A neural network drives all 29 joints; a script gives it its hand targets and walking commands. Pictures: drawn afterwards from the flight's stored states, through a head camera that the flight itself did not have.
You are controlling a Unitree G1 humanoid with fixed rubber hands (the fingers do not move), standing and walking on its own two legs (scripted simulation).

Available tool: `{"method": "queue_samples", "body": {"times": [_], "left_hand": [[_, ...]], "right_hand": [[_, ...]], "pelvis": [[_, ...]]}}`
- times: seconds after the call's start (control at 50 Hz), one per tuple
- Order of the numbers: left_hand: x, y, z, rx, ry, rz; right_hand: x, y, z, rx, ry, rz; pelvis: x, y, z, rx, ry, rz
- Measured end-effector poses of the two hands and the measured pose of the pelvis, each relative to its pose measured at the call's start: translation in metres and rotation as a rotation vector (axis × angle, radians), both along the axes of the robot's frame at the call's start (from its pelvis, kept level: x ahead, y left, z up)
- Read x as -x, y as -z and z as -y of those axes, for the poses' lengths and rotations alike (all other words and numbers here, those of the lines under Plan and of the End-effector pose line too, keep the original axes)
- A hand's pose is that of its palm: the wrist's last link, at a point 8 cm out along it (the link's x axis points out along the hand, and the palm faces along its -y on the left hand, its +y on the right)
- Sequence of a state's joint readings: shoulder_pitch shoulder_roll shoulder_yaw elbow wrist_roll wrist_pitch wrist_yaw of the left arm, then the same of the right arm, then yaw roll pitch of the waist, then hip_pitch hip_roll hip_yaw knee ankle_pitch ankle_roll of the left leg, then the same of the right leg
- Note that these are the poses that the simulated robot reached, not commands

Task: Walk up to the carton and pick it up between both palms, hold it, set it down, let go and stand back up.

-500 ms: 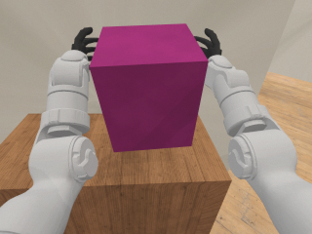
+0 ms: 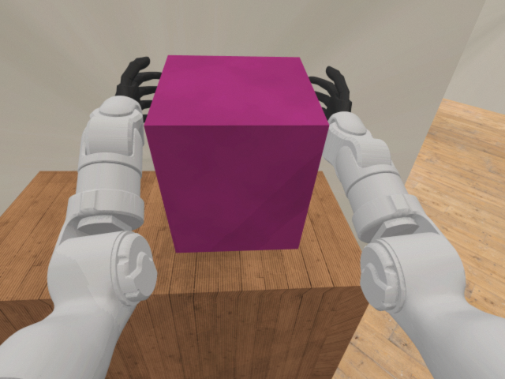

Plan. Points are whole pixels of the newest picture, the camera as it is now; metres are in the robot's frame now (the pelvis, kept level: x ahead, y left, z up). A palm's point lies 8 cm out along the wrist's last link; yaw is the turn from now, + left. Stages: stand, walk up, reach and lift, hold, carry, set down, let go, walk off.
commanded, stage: set down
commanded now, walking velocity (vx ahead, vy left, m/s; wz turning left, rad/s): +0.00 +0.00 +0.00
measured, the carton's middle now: (236, 157) +0.41 -0.01 +0.22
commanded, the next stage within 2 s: none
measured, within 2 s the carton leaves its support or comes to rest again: rests again in 1.80 s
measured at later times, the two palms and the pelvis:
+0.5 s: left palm (139, 126) +0.43 +0.14 +0.27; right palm (330, 140) +0.40 -0.16 +0.26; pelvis +0.00 +0.00 +0.00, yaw +0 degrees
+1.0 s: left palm (144, 141) +0.45 +0.14 +0.23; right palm (324, 158) +0.40 -0.16 +0.22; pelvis +0.01 +0.00 +0.00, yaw +0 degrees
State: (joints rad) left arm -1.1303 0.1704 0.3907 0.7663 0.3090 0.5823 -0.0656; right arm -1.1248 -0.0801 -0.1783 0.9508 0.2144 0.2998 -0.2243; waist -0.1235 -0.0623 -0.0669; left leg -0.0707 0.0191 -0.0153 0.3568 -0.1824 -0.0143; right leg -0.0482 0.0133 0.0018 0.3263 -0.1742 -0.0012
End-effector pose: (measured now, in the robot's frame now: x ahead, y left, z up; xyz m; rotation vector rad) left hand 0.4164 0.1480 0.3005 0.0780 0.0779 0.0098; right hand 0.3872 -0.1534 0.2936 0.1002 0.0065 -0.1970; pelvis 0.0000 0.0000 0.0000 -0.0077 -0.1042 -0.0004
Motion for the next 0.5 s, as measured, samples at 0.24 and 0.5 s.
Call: {"method": "queue_samples", "body": {"times": [0.24, 0.5], "left_hand": [[-0.009, 0.015, 0.002, -0.003, 0.014, -0.011], [-0.016, 0.035, 0.005, -0.014, 0.031, -0.042]], "right_hand": [[-0.005, 0.017, 0.002, -0.007, 0.012, -0.012], [-0.008, 0.038, 0.004, 0.001, 0.028, -0.041]], "pelvis": [[-0.001, 0.000, 0.000, 0.000, 0.000, -0.001], [-0.002, 0.000, -0.001, 0.000, 0.000, -0.002]]}}
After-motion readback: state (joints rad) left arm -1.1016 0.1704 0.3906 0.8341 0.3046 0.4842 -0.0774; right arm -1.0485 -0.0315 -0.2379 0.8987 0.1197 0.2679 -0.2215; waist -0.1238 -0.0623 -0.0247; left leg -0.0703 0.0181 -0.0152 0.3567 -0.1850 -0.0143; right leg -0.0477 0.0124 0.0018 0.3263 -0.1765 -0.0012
